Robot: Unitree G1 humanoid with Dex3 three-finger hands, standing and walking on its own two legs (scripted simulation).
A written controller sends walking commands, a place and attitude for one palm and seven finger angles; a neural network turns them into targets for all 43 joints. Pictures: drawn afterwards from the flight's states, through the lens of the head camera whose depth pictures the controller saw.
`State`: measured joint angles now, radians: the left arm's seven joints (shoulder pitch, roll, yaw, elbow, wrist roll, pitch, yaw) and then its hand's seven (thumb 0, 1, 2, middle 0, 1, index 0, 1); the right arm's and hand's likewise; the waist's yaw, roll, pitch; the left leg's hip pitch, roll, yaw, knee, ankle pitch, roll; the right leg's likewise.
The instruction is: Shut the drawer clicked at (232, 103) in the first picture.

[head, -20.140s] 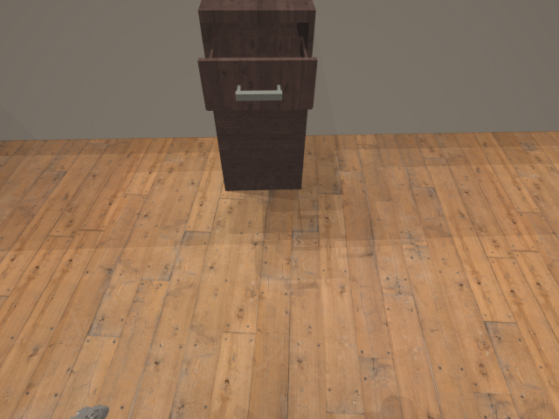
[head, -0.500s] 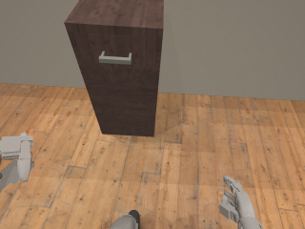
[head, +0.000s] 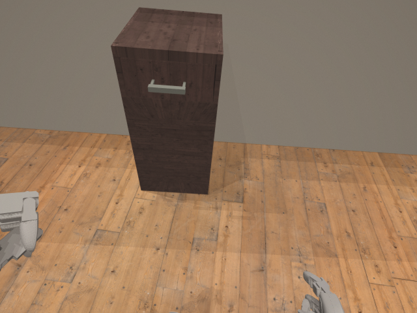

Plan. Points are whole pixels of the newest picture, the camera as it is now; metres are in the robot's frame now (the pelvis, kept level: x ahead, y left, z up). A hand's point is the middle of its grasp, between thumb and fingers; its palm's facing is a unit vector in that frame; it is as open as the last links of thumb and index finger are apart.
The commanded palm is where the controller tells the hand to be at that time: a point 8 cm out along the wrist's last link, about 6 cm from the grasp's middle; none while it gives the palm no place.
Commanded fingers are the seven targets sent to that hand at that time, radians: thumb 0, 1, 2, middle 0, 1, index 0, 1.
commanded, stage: stop stepping back and stand still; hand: left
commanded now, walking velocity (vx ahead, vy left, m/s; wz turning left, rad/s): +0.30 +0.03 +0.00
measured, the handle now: (167, 86) +0.88 +0.21 -0.03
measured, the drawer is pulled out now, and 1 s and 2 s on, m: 0.00 0.00 0.00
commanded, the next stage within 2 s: let the arm hang, fingers relaxed in 1.04 s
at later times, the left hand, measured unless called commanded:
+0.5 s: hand (11, 256) +0.15 +0.26 +0.16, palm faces +0.44 -0.81 -0.39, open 3.3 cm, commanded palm +0.09 +0.30 +0.18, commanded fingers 0.00 0.90 0.90 -1.40 -1.60 -1.40 -1.60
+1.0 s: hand (17, 228) +0.18 +0.27 +0.17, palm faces +0.39 -0.78 -0.48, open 3.3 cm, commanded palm +0.12 +0.31 +0.18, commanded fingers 0.00 0.90 0.90 -1.40 -1.60 -1.40 -1.60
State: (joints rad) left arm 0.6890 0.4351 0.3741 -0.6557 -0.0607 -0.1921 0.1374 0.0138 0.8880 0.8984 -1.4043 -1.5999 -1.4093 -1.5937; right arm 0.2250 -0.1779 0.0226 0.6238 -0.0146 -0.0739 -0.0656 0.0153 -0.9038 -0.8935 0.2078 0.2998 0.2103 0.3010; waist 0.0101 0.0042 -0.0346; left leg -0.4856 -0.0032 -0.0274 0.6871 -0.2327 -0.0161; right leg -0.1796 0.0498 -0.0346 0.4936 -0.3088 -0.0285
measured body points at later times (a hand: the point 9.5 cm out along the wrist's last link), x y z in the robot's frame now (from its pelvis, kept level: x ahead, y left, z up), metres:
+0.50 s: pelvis -0.03 +0.01 +0.00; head -0.05 +0.03 +0.45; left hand +0.12 +0.30 +0.18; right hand +0.11 -0.24 -0.08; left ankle -0.01 +0.13 -0.73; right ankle -0.02 -0.10 -0.73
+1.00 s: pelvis +0.00 +0.03 +0.01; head +0.02 +0.03 +0.46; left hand +0.15 +0.31 +0.19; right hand +0.19 -0.19 -0.08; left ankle -0.01 +0.13 -0.73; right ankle -0.01 -0.08 -0.73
